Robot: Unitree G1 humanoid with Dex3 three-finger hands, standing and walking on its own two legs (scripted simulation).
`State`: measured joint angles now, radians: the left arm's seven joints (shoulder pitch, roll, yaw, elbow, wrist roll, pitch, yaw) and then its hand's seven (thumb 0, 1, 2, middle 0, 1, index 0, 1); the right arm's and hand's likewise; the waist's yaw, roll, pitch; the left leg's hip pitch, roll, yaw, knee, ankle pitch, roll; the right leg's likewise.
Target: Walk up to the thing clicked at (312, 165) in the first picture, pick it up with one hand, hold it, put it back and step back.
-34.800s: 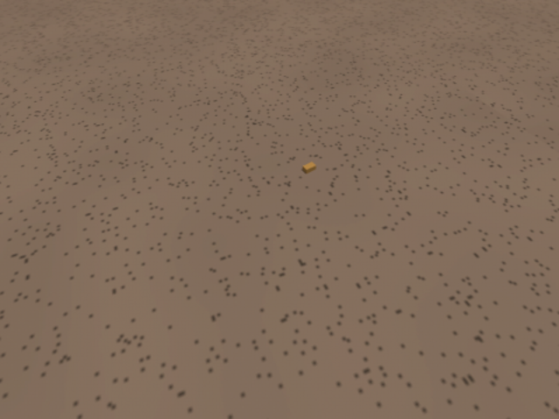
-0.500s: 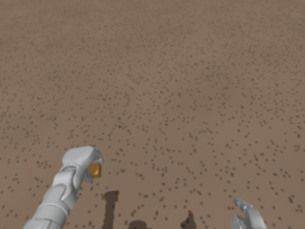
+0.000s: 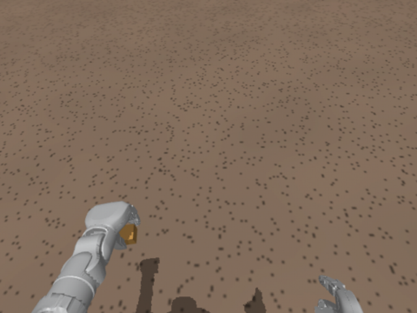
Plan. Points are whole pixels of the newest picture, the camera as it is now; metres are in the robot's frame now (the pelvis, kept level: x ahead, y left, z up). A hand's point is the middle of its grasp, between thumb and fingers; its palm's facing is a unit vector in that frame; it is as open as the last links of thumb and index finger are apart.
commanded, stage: crouch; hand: left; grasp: from above
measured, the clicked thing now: (121, 235) +0.31 +0.22 -0.09
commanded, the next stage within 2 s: lower in 1.90 s
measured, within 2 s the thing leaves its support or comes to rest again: neither
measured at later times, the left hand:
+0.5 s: hand (143, 242) +0.37 +0.22 -0.27, palm faces -0.40 +0.01 -0.92, open 6.7 cm
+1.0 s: hand (158, 249) +0.42 +0.22 -0.48, palm faces -0.44 -0.05 -0.90, open 6.6 cm
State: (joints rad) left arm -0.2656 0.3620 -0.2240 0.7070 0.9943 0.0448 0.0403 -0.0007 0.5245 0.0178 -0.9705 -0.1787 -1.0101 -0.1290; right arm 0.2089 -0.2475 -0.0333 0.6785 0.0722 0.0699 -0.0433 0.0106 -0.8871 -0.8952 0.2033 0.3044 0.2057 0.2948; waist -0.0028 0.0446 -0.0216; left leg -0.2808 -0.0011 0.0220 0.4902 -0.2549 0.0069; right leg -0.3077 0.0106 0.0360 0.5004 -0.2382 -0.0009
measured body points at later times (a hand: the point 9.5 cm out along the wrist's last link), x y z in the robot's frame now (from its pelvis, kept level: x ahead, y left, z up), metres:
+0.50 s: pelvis -0.06 +0.01 -0.17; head +0.09 +0.02 +0.26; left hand +0.38 +0.22 -0.22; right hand -0.03 -0.28 -0.29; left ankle +0.00 +0.12 -0.74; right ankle +0.01 -0.12 -0.74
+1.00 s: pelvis -0.08 +0.00 -0.33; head +0.16 +0.03 +0.05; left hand +0.44 +0.22 -0.43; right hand -0.04 -0.27 -0.45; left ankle +0.00 +0.12 -0.74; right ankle +0.01 -0.12 -0.74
